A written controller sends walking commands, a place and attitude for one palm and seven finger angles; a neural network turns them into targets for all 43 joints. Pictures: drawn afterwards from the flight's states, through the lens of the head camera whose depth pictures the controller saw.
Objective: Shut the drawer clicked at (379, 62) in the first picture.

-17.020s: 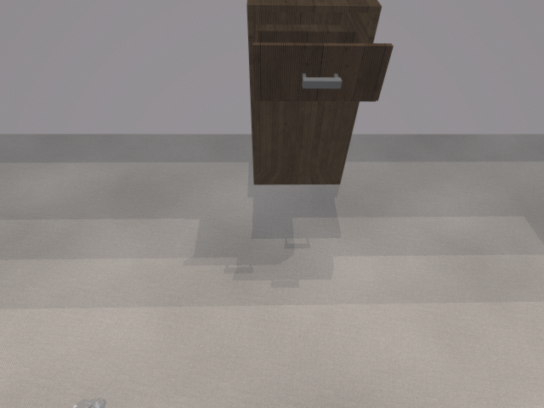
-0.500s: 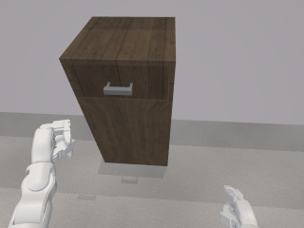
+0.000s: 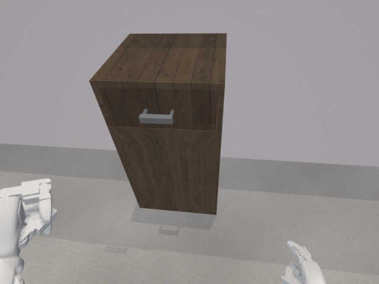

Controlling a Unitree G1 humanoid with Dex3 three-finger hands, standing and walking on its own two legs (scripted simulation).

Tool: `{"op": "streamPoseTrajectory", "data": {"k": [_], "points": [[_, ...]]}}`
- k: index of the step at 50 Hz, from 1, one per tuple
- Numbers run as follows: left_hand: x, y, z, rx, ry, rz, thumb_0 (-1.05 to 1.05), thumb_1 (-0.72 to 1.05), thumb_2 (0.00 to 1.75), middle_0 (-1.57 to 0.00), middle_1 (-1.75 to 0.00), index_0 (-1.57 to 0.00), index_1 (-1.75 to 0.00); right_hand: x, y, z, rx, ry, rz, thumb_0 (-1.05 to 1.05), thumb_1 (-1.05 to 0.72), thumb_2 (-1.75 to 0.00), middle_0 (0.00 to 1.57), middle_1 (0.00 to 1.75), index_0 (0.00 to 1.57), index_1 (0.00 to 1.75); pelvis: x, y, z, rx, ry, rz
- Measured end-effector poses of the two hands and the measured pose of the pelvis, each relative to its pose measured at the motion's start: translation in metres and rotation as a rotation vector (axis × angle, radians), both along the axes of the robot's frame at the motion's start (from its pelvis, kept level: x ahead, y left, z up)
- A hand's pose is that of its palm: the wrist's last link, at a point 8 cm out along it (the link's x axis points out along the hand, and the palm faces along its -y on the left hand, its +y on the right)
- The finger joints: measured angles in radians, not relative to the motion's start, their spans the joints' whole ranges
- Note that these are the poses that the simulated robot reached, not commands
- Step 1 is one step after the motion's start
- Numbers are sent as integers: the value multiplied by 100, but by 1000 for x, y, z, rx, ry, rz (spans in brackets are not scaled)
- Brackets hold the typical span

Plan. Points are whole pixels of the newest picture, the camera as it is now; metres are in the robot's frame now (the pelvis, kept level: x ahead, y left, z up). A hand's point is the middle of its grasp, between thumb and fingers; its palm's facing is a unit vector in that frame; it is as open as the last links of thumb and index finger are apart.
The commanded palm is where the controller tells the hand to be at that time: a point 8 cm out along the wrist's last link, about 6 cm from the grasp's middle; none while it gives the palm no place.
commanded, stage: draw the hand back to the body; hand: left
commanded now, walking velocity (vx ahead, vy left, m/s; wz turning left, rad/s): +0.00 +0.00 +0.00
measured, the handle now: (157, 115) +0.66 +0.22 -0.03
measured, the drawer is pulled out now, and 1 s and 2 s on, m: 0.00 0.00 0.00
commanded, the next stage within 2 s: step back with the hand held close in 0.02 s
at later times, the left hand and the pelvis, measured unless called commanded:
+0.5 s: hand (47, 213) +0.17 +0.26 +0.14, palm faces +0.29 -0.81 -0.52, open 3.3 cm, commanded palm +0.11 +0.30 +0.17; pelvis -0.02 +0.02 +0.00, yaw -1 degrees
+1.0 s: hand (11, 256) +0.10 +0.27 +0.15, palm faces +0.37 -0.78 -0.50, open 3.3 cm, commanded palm +0.04 +0.31 +0.17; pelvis -0.09 +0.03 -0.01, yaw +1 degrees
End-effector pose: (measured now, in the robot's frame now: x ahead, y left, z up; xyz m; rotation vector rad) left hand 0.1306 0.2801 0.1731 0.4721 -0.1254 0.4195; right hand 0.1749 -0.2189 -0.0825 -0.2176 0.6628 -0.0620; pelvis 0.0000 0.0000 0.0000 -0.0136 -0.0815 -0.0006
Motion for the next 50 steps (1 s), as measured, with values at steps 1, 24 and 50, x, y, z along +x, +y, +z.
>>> {"op": "streamPoseTrajectory", "data": {"k": [1,24,50], "points": [[1,0,-2,-6,1,3,2,89,90,-141,-160,-141,-160,-1,0,0,-2,-1,0,2,-91,-90,20,30,20,30,-1,0,0,0,-1,0],[10,17,-4,87,77,-115,2,89,90,-141,-160,-140,-160,-33,-6,-1,-34,100,-135,2,-91,-90,20,30,20,30,-18,23,0,8,104,-17],[-65,26,-1,155,-89,-117,2,89,90,-141,-160,-141,-160,-108,3,1,-86,57,-109,2,-90,-90,20,30,21,30,-86,25,-15,-11,94,24]]}}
